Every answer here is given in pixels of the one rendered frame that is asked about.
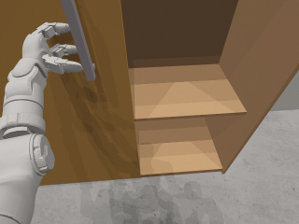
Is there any left robot hand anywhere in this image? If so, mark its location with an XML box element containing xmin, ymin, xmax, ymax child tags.
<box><xmin>22</xmin><ymin>22</ymin><xmax>83</xmax><ymax>75</ymax></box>

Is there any left robot upper arm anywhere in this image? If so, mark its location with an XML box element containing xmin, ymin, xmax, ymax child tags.
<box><xmin>0</xmin><ymin>133</ymin><xmax>55</xmax><ymax>224</ymax></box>

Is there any wardrobe door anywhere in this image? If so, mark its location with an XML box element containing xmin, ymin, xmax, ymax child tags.
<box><xmin>0</xmin><ymin>0</ymin><xmax>141</xmax><ymax>186</ymax></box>

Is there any handle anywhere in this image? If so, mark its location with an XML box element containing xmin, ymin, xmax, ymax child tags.
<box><xmin>60</xmin><ymin>0</ymin><xmax>96</xmax><ymax>81</ymax></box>

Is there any robot left forearm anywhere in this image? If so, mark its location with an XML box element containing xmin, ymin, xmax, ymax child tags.
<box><xmin>0</xmin><ymin>57</ymin><xmax>48</xmax><ymax>140</ymax></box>

